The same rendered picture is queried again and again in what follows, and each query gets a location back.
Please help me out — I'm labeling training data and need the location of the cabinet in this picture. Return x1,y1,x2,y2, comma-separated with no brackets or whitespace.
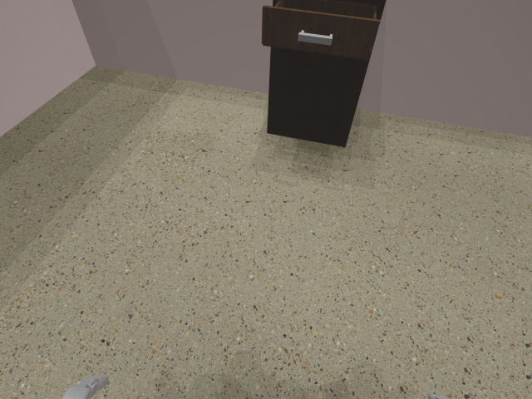
267,0,386,147

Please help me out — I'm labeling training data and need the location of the drawer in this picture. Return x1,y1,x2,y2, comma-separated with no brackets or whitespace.
262,0,380,61

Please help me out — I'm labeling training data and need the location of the robot left hand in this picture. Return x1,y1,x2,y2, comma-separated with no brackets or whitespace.
61,374,109,399

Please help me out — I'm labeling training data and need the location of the handle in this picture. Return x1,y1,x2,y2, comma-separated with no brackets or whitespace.
298,30,333,46

